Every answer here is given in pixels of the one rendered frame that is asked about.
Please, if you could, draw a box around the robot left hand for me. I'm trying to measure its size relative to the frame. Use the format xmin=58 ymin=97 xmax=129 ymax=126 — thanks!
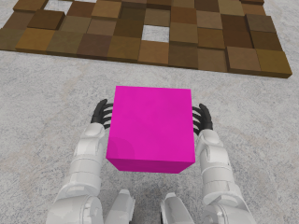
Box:
xmin=91 ymin=98 xmax=114 ymax=129

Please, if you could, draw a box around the robot right hand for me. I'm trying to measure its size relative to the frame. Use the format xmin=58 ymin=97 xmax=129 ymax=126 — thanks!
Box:
xmin=192 ymin=103 xmax=213 ymax=135

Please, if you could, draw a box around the right robot forearm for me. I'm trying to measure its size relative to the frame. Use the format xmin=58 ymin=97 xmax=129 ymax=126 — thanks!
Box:
xmin=195 ymin=129 xmax=251 ymax=214

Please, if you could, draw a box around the robot shin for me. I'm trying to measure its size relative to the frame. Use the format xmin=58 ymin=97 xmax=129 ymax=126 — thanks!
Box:
xmin=113 ymin=189 xmax=130 ymax=199
xmin=165 ymin=192 xmax=176 ymax=199

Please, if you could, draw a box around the left robot forearm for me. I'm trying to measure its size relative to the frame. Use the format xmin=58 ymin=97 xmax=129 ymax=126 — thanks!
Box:
xmin=46 ymin=122 xmax=107 ymax=224

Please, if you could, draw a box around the carton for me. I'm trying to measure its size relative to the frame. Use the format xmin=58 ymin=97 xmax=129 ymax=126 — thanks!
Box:
xmin=106 ymin=85 xmax=195 ymax=174

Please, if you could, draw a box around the robot right upper arm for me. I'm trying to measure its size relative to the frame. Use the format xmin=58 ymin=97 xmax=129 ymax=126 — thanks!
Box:
xmin=200 ymin=203 xmax=256 ymax=224

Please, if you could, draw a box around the robot left upper arm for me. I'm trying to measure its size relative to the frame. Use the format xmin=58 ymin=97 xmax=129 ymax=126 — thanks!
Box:
xmin=47 ymin=194 xmax=104 ymax=224

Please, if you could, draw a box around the robot right shin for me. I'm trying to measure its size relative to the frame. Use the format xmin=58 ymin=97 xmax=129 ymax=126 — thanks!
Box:
xmin=165 ymin=192 xmax=176 ymax=199

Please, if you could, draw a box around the robot left shin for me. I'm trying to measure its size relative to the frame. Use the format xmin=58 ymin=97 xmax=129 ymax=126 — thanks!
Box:
xmin=113 ymin=189 xmax=130 ymax=199

